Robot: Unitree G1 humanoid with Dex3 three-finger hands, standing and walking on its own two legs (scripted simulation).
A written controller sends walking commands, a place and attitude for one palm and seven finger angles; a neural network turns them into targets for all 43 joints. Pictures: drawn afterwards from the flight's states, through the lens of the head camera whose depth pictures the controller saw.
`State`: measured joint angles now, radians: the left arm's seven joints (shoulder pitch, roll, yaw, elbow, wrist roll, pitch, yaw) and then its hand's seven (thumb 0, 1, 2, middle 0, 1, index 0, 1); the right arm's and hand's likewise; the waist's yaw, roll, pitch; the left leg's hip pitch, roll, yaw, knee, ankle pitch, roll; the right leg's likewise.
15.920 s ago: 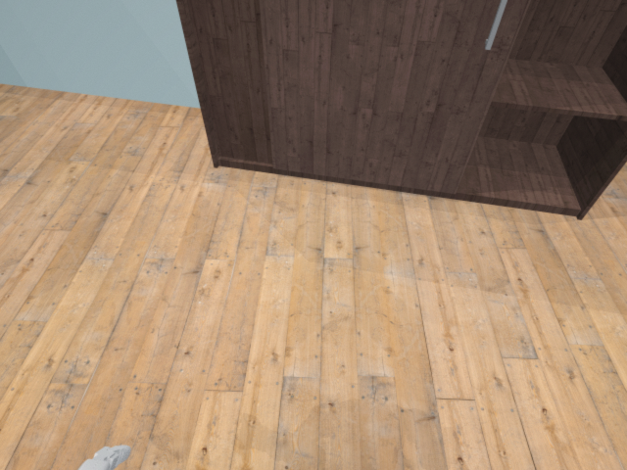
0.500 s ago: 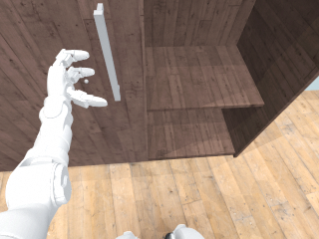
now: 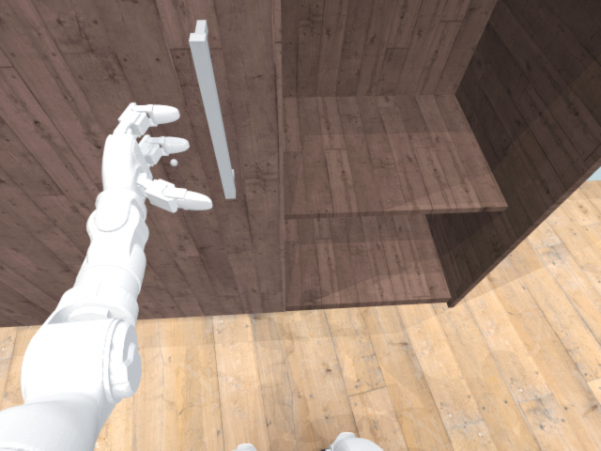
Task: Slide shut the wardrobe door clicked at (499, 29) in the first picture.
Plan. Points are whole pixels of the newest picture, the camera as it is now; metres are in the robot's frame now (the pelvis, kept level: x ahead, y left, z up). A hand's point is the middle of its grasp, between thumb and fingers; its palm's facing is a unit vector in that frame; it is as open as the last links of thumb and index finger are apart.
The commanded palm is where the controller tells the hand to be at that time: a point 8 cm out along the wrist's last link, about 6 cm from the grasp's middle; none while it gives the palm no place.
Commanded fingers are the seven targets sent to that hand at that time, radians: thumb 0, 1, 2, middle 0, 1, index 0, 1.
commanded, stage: feel for the door with the fingertips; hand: left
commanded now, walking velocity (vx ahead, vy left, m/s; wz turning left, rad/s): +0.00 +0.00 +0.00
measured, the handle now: (218, 125) +0.52 +0.09 +0.12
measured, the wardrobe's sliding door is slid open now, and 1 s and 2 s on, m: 0.57 0.57 0.57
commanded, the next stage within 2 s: slide the fingers in behind the handle in 0.44 s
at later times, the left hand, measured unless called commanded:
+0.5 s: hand (180, 162) +0.47 +0.14 +0.10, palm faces +0.06 -1.00 -0.02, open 13.8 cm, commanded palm +0.47 +0.17 +0.10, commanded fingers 0.00 -0.50 0.30 -0.30 -1.20 -0.30 -1.20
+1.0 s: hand (194, 166) +0.47 +0.13 +0.10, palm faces +0.01 -1.00 -0.02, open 14.0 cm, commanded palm +0.45 +0.16 +0.10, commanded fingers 0.00 -0.50 0.30 -0.30 -1.20 -0.30 -1.20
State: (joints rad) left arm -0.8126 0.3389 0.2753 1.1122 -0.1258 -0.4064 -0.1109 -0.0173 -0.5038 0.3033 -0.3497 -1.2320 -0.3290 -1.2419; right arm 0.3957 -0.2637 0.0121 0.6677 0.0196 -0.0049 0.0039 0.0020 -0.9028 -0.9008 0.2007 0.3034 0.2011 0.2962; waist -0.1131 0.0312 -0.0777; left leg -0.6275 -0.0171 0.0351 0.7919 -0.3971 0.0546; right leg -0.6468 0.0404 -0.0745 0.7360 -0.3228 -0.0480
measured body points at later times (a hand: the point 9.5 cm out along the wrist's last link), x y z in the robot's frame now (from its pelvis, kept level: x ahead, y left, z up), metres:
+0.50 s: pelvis +0.00 +0.00 +0.00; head +0.08 +0.01 +0.44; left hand +0.47 +0.20 +0.10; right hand +0.03 -0.25 -0.13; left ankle -0.01 +0.08 -0.71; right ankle +0.02 -0.09 -0.71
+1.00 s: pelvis +0.00 +0.01 +0.00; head +0.07 +0.01 +0.44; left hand +0.46 +0.18 +0.10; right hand +0.02 -0.25 -0.12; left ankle -0.01 +0.08 -0.71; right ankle +0.02 -0.09 -0.71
